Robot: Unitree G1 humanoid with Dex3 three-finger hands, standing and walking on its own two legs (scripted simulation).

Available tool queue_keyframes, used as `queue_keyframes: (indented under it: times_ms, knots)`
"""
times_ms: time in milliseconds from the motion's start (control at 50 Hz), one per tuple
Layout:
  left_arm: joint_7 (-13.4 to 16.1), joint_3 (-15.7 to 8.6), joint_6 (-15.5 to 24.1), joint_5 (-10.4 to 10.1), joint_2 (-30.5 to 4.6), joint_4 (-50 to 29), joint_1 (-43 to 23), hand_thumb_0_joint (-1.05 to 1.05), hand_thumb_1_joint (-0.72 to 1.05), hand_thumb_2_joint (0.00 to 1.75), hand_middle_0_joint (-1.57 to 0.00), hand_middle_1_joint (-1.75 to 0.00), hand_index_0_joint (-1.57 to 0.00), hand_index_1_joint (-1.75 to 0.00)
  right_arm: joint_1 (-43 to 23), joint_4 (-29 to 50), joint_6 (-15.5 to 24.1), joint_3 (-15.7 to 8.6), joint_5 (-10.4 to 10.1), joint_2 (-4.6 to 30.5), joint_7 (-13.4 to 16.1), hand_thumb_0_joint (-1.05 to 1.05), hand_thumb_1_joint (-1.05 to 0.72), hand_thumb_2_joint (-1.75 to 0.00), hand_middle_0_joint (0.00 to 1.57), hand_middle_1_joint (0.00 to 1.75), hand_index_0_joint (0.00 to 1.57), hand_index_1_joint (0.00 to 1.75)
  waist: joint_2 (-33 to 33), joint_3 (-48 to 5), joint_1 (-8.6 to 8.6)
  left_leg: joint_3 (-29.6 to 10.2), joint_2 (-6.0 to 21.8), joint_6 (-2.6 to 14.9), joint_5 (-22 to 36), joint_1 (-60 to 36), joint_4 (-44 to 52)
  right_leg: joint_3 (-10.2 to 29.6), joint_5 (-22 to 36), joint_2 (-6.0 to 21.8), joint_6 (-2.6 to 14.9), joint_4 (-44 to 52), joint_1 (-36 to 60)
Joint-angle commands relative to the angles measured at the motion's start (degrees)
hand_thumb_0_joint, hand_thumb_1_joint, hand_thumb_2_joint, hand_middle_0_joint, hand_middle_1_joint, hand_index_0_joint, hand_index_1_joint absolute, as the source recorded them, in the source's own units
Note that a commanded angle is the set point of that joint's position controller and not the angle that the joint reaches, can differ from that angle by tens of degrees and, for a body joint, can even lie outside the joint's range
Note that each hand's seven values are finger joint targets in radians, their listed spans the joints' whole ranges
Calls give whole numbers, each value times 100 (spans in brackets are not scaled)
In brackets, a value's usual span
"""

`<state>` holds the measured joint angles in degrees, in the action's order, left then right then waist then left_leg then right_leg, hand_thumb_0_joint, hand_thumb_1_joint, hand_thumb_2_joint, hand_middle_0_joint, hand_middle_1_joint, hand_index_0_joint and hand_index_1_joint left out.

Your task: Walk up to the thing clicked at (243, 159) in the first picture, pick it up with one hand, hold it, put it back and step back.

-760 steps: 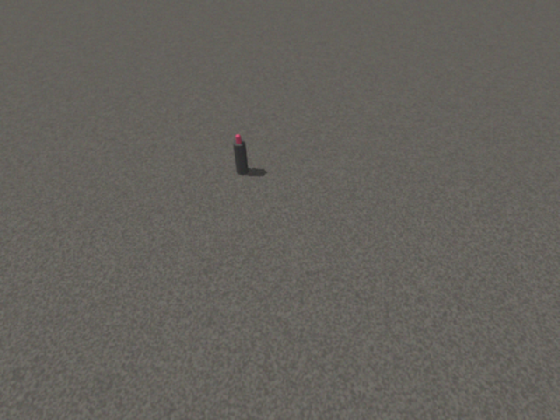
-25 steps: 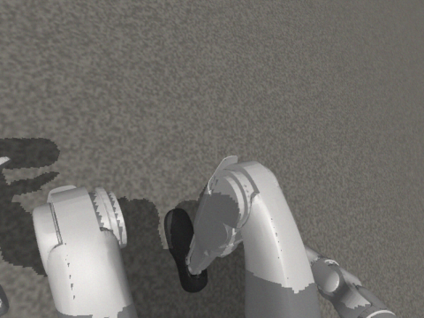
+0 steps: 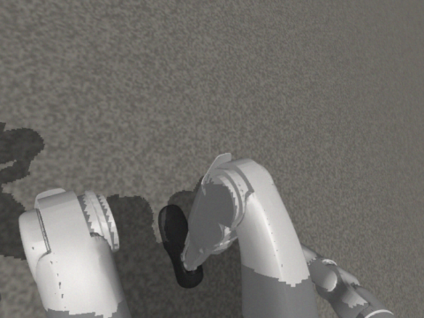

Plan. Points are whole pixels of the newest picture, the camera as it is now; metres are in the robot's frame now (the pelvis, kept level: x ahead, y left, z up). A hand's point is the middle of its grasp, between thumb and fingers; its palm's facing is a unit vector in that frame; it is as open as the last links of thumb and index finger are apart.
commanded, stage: settle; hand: left
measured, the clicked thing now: out of the picture +0.45 +0.31 -0.16
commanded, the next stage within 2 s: lift in 1.88 s
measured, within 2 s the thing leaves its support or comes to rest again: leaves its support in 0.34 s
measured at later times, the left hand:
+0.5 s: hand out of the picture +0.41 +0.32 -0.13, palm faces +0.44 -0.90 -0.02, open 10.0 cm
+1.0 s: hand out of the picture +0.39 +0.34 -0.02, palm faces +0.42 -0.90 -0.06, open 10.0 cm
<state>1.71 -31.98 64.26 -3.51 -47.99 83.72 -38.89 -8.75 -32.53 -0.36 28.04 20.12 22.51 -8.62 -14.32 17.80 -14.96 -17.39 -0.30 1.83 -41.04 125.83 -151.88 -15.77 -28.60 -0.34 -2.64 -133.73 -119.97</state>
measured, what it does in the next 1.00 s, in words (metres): stands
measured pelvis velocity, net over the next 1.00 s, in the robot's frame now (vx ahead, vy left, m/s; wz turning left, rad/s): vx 0.02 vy -0.01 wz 0.13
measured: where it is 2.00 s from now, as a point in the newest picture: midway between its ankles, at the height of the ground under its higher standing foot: (140, 290)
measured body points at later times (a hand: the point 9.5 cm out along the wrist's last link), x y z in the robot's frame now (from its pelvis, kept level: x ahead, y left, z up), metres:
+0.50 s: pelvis +0.00 +0.00 +0.01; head +0.22 +0.18 +0.36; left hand +0.38 +0.37 -0.12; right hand +0.17 -0.25 -0.03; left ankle +0.08 +0.11 -0.25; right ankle +0.17 -0.11 -0.25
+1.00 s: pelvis +0.02 -0.01 +0.05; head +0.21 +0.12 +0.44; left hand +0.36 +0.38 -0.02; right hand +0.19 -0.25 -0.05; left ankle +0.08 +0.11 -0.25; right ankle +0.17 -0.11 -0.25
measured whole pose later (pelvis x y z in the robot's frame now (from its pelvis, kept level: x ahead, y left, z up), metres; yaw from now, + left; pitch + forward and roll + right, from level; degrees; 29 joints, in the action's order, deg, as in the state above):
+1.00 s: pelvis +0.02 -0.01 +0.05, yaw +7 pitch +28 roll -10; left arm -6.7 -25.6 40.3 -7.5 -29.6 54.0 -31.0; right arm 3.0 -38.4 -1.5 9.7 7.4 17.9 -5.6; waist -2.8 -0.9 -7.8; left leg -7.2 -1.5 1.7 -40.6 126.8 -139.2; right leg -7.6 -33.3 3.0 -0.6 -129.6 -124.2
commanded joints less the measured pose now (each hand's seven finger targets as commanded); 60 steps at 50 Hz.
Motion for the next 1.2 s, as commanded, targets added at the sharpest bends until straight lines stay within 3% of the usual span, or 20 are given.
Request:
queue_keyframes:
  times_ms: [0, 200, 220, 300, 360, 380, 460, 500, 540, 600, 640, 660, 720, 900, 1000, 1040, 1060, 1100, 1140, 1180]
  knots:
    - [-24, -65, 400, -112, -923, -811, -989, 0, 47, 119, -111, -120, -109, -123, 309, 16, -73, -683, 2, 2017, 80, 0, -90, -91, 20, 30, 20, 30, 3047, -3469, -518, 153, 312, -302, 726, -2051, 2188, -295, 470, -274, 287, 678, 1808]
    - [-163, -108, 228, -142, -1030, -1960, -1170, 0, 36, 133, -126, -139, -124, -142, 457, -36, -78, -891, -61, 2038, 89, 0, -90, -91, 20, 30, 20, 30, 3624, -3893, -353, 202, 315, -379, 862, -2391, 2363, -256, 557, -228, 329, 622, 1831]
    - [-124, -283, 187, -141, -1193, -2167, -1151, 0, 34, 134, -126, -140, -124, -143, 507, -50, -76, -947, -70, 2040, 94, 0, -90, -91, 20, 30, 20, 30, 3667, -4073, -252, 211, 319, -387, 967, -2528, 2364, -225, 621, -229, 338, 614, 1834]
    - [-122, -65, 23, -167, -889, -2841, -1276, 0, 28, 138, -132, -148, -131, -151, 698, -135, -73, -1096, -140, 1954, 93, 0, -91, -91, 20, 30, 20, 30, 3929, -4256, -228, 252, 310, -422, 1039, -2764, 2512, -138, 626, -177, 367, 635, 1723]
    - [-115, -144, -146, -152, -1096, -3502, -1393, 0, 22, 138, -134, -149, -133, -153, 718, -63, -53, -1243, -219, 1897, 138, 0, -91, -91, 20, 30, 20, 30, 4088, -4567, -106, 358, 294, -396, 1056, -2839, 2560, -13, 636, -168, 396, 680, 1732]
    - [-147, 6, -224, -166, -879, -3551, -1386, 0, 18, 137, -134, -150, -133, -153, 859, -161, -62, -1291, -246, 1851, 143, 0, -91, -91, 20, 30, 20, 30, 4117, -4610, -146, 400, 275, -399, 1098, -2848, 2556, 26, 674, -164, 403, 709, 1715]
    - [-197, 141, -505, -222, -567, -3609, -1463, 0, 15, 138, -135, -151, -134, -154, 1069, -283, -50, -1432, -393, 1727, 169, 0, -90, -91, 20, 30, 20, 30, 3971, -4533, -121, 415, 235, -359, 833, -2668, 2733, 93, 479, -125, 427, 780, 1472]
    - [-247, 59, -589, -236, -617, -3990, -1416, 0, 9, 138, -135, -152, -134, -155, 1058, -172, -51, -1558, -457, 1727, 188, 0, -90, -91, 20, 30, 20, 30, 4023, -4700, 31, 416, 223, -358, 809, -2776, 2840, 125, 454, -99, 444, 781, 1402]
    - [-342, 218, -745, -240, -437, -4088, -1351, 0, 7, 135, -135, -150, -135, -154, 1118, -169, -43, -1676, -546, 1658, 183, 0, -90, -91, 20, 30, 20, 30, 3990, -4885, 108, 479, 187, -341, 739, -2721, 2901, 180, 390, -85, 463, 787, 1344]
    - [-549, 579, -1022, -388, 187, -4100, -1172, 0, 9, 135, -135, -151, -135, -154, 1336, -276, -32, -1838, -705, 1550, 189, 0, -90, -91, 20, 30, 20, 30, 3760, -4833, 119, 570, 119, -300, 682, -2535, 2977, 239, 353, -61, 464, 883, 1231]
    - [-655, 530, -1198, -425, 133, -4028, -1065, 0, 8, 132, -134, -149, -134, -152, 1491, -398, -52, -1928, -824, 1489, 207, 0, -90, -91, 20, 30, 20, 30, 3737, -4900, 232, 612, 89, -286, 689, -2525, 3039, 298, 311, -35, 477, 908, 1171]
    - [-679, 361, -1267, -455, 0, -4187, -1042, 0, 9, 131, -133, -147, -133, -150, 1526, -324, -55, -2003, -874, 1495, 223, 0, -90, -91, 20, 30, 20, 30, 3610, -5083, 319, 670, 67, -252, 760, -2494, 3005, 329, 352, -43, 476, 960, 1274]
    - [-791, 515, -1486, -567, 451, -4095, -1003, 0, 10, 132, -134, -150, -135, -152, 1589, -338, -71, -2121, -1029, 1401, 239, 0, -90, -90, 20, 30, 20, 30, 3448, -4988, 348, 682, 40, -240, 556, -2449, 3187, 379, 165, 5, 491, 1007, 1041]
    - [-847, 339, -1670, -631, 284, -4916, -1493, 0, 16, 135, -136, -151, -136, -153, 1691, -328, -55, -2402, -1285, 1089, 376, 0, -89, -90, 20, 30, 20, 30, 3313, -5742, 670, 1017, -53, -163, 225, -2458, 3439, 718, -245, 57, 507, 1285, 1280]
    - [-838, 234, -1750, -674, 296, -5006, -1596, 0, 14, 135, -136, -152, -136, -154, 1899, -408, -16, -2512, -1351, 941, 466, 0, -90, -90, 20, 30, 20, 30, 3036, -6220, 653, 1224, -90, -119, 672, -2492, 3341, 915, 61, 71, 479, 1482, 1737]
    - [-872, 264, -1839, -664, 459, -4690, -1306, 0, 16, 135, -136, -151, -136, -154, 1929, -394, -9, -2539, -1382, 919, 484, 0, -90, -90, 20, 30, 20, 30, 2958, -6109, 678, 1250, -88, -121, 850, -2450, 3415, 943, 161, 87, 484, 1512, 1809]
    - [-852, 125, -1837, -643, 247, -4927, -1424, 0, 16, 135, -136, -151, -136, -153, 1946, -408, -4, -2576, -1386, 896, 502, 0, -90, -90, 20, 30, 20, 30, 2989, -6277, 771, 1270, -89, -121, 910, -2528, 3427, 977, 198, 84, 488, 1529, 1854]
    - [-874, 245, -1887, -651, 552, -4814, -1369, 0, 19, 136, -136, -151, -136, -154, 1965, -383, -10, -2596, -1403, 854, 510, 0, -90, -90, 20, 30, 20, 30, 2950, -6340, 726, 1278, -88, -135, 1088, -2673, 3476, 984, 314, 99, 493, 1556, 1855]
    - [-853, 100, -1937, -638, 443, -4865, -1317, 0, 18, 138, -137, -153, -137, -156, 2029, -421, 1, -2658, -1436, 830, 525, 0, -90, -91, 20, 30, 20, 30, 2952, -6431, 816, 1313, -102, -136, 1101, -2711, 3538, 1017, 295, 103, 500, 1588, 1889]
    - [-868, 157, -1979, -603, 561, -4779, -1288, 0, 20, 138, -136, -152, -136, -155, 2062, -429, 2, -2681, -1444, 797, 523, 0, -90, -91, 20, 30, 20, 30, 2865, -6367, 809, 1343, -105, -130, 1113, -2589, 3566, 1031, 296, 105, 499, 1628, 2001]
